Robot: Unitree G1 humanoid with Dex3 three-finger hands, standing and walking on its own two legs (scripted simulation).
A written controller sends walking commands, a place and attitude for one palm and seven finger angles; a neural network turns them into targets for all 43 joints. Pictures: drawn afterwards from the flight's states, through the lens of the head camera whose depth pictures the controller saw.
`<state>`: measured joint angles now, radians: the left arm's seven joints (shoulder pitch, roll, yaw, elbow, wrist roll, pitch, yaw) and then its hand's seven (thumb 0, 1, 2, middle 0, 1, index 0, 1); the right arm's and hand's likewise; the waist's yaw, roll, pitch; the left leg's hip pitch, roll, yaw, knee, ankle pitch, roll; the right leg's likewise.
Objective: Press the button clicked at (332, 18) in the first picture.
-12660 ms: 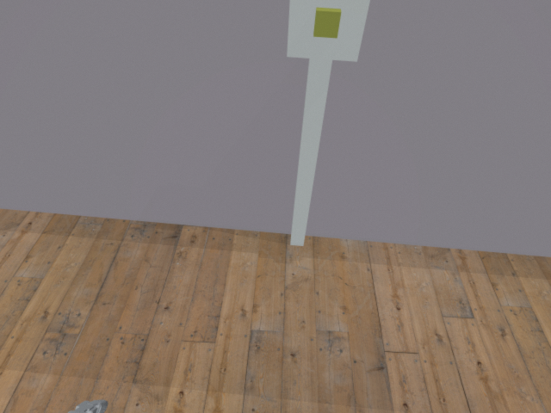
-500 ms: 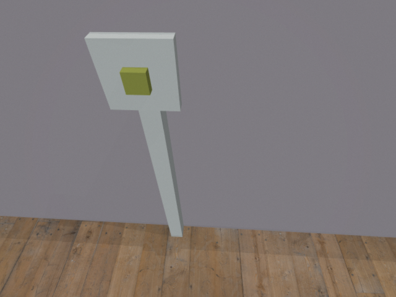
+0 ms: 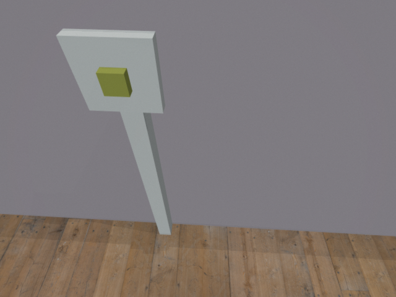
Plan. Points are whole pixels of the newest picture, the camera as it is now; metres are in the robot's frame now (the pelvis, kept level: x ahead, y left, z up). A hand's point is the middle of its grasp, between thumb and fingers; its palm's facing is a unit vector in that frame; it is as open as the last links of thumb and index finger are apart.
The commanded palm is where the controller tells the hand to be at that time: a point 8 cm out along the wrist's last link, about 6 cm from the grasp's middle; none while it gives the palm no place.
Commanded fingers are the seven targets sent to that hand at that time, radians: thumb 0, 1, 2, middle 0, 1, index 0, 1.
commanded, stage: come to a stop and stand still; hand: left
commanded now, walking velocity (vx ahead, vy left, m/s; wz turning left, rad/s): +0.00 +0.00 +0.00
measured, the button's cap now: (115, 81) +0.49 +0.21 +0.18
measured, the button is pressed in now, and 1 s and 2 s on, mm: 0 0 0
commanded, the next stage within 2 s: look again from close up in 0.18 s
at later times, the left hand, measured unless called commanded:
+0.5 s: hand out of the picture +0.00 +0.15 -0.18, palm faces +0.04 -0.98 -0.18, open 7.4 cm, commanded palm none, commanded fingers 0.00 0.90 0.90 -0.20 -0.30 -0.20 -0.30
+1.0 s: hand out of the picture +0.08 +0.19 -0.11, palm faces +0.23 -0.94 -0.25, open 7.1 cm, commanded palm +0.11 +0.20 -0.05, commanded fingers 0.00 0.90 0.90 -0.39 -0.51 -0.39 -0.51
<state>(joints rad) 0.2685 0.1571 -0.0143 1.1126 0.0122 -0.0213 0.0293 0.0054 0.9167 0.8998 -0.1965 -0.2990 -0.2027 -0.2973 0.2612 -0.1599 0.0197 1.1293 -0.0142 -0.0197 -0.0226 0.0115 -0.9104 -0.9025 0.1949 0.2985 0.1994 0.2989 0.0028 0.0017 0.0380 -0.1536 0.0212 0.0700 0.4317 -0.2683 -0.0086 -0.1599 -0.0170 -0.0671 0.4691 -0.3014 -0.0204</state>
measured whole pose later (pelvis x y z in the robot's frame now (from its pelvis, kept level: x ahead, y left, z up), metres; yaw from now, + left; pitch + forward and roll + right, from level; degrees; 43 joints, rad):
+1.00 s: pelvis +0.00 -0.01 +0.00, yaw +1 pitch +0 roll +1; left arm 0.52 0.18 -0.01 0.39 -0.12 0.02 0.12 0.05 0.97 0.90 -0.22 -0.33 -0.23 -0.32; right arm 0.35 -0.20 0.00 0.94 0.04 -0.19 -0.08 0.03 -0.93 -0.90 0.20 0.30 0.20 0.30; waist 0.01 0.03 0.02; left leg -0.20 0.04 0.05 0.50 -0.30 -0.02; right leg -0.19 -0.01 -0.09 0.52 -0.33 -0.03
